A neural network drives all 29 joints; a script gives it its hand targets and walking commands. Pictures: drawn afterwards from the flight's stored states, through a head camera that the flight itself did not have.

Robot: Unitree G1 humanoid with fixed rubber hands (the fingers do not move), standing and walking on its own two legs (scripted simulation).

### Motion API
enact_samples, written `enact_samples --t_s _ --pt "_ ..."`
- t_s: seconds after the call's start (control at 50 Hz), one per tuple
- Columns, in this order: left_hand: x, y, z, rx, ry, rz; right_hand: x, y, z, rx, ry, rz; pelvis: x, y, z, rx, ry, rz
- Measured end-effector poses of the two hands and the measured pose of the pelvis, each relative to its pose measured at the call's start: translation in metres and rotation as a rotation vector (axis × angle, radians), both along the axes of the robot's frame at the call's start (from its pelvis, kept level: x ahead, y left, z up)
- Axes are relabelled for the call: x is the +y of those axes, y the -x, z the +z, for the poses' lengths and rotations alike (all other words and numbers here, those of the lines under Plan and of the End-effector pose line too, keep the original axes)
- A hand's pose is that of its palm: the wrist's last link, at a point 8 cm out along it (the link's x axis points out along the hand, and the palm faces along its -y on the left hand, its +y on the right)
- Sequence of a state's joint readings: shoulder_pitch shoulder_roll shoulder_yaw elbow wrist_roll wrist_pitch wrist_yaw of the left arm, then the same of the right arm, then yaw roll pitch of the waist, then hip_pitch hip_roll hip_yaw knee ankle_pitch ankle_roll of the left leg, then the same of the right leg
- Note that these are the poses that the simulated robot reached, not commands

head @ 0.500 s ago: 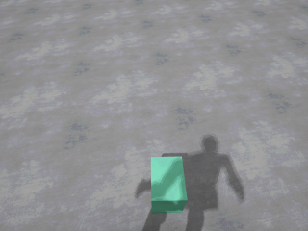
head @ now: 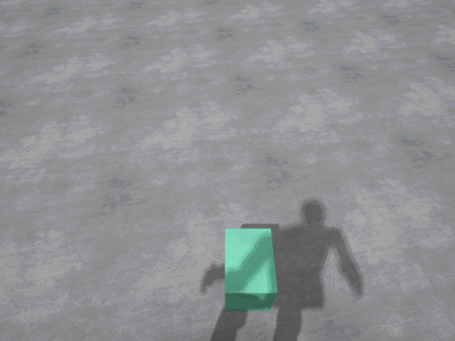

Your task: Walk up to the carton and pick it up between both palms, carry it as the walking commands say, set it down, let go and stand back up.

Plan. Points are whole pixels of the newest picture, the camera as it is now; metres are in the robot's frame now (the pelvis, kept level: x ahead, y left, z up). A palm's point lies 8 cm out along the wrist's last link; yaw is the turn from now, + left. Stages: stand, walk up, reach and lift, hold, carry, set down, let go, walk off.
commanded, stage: walk up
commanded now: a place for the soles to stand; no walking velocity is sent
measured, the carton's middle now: (247, 270) +0.48 -0.04 -0.63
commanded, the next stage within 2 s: reach and lift in 1.68 s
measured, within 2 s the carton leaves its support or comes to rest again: neither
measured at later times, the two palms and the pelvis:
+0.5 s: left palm out of the picture +0.06 +0.28 -0.11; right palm out of the picture +0.07 -0.35 -0.11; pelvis -0.01 -0.04 +0.00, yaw +1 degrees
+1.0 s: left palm out of the picture +0.09 +0.27 -0.10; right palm out of the picture +0.07 -0.35 -0.10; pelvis +0.00 -0.04 +0.01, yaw +1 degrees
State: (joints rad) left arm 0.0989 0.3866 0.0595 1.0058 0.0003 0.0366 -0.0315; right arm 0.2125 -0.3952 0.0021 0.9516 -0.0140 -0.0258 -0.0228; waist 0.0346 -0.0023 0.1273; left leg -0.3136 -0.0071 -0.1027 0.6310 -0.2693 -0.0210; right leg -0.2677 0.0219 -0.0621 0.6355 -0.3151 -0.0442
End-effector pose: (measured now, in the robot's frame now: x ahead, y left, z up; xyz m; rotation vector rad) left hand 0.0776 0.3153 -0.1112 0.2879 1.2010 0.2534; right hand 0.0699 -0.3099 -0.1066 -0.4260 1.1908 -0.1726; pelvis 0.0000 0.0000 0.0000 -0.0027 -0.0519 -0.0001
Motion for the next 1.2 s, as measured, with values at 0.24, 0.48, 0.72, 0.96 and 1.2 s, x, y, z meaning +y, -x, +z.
enact_samples --t_s 0.24,0.48,0.72,0.96,1.2 --pt "-0.004 -0.005 0.000 -0.022 0.004 0.002 -0.004 0.000 -0.001 -0.004 0.008 0.003 -0.003 0.001 -0.002 0.000 -0.008 0.005" --pt "-0.038 0.014 0.004 0.012 -0.012 0.019 -0.036 -0.003 -0.005 0.003 0.001 0.027 -0.039 0.009 0.000 0.024 -0.035 0.022" --pt "-0.048 0.000 0.004 -0.036 -0.004 -0.002 -0.043 -0.005 -0.004 -0.036 0.000 0.020 -0.047 0.009 -0.002 0.007 -0.031 0.014" --pt "-0.050 -0.008 0.013 -0.073 -0.005 -0.029 -0.042 -0.005 0.001 -0.033 -0.014 0.009 -0.047 0.006 0.004 -0.010 -0.020 0.011" --pt "-0.036 -0.014 0.013 -0.089 0.012 -0.024 -0.029 -0.009 0.011 -0.038 0.005 0.009 -0.031 0.001 0.008 -0.013 -0.001 0.015"
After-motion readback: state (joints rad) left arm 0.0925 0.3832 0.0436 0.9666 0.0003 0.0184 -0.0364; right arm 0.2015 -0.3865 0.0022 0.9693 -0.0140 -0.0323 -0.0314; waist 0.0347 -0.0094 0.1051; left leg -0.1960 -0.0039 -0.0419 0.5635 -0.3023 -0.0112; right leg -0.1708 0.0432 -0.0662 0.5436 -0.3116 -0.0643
